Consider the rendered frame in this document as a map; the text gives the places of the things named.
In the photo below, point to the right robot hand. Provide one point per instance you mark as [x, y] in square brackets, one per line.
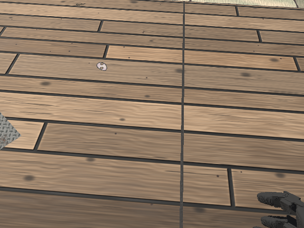
[287, 202]

